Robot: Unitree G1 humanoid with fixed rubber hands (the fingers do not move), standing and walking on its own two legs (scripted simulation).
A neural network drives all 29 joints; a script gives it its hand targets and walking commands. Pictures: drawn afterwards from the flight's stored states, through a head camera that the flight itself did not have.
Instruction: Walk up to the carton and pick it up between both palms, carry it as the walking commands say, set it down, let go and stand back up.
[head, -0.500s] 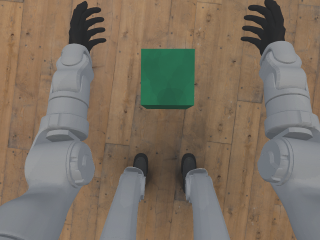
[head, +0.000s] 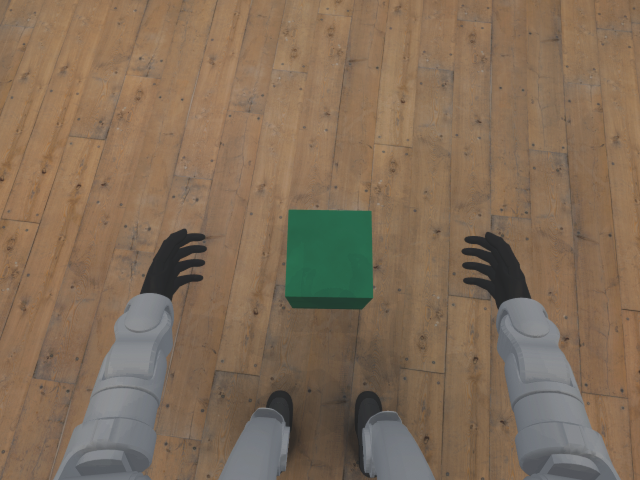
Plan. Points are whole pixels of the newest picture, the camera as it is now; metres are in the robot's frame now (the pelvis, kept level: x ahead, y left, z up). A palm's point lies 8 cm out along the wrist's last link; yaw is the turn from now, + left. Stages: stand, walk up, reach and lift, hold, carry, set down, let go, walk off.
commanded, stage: let go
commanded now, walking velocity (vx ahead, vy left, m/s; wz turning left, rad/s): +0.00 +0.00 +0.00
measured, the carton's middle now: (328, 263) +0.49 +0.00 -0.61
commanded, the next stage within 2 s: stand in 0.86 s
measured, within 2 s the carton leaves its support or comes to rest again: neither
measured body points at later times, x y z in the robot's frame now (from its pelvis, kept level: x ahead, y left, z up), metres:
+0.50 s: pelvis +0.04 +0.00 +0.05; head +0.07 +0.00 +0.49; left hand +0.21 +0.24 -0.03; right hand +0.21 -0.23 -0.03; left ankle +0.02 +0.13 -0.70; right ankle +0.03 -0.12 -0.70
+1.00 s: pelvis +0.05 +0.00 +0.04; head +0.06 +0.01 +0.49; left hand +0.21 +0.28 -0.04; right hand +0.21 -0.27 -0.04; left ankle +0.02 +0.13 -0.70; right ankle +0.03 -0.12 -0.70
